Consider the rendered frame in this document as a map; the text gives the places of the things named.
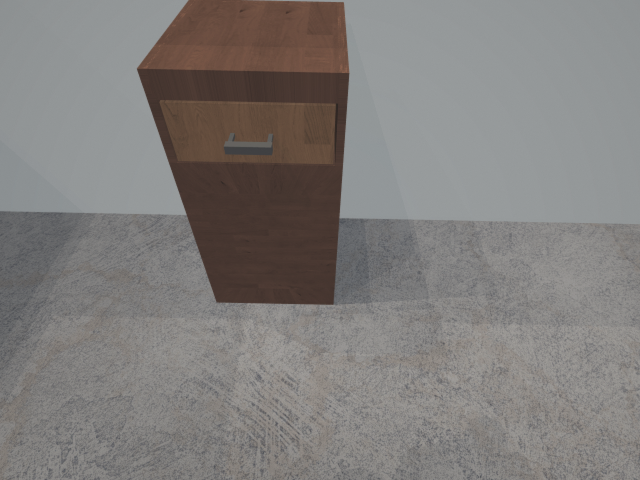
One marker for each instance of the cabinet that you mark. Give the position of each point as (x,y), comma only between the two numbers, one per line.
(266,232)

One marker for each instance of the drawer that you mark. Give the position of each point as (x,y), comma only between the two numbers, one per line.
(303,133)

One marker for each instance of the handle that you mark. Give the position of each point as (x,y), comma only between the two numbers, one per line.
(248,148)

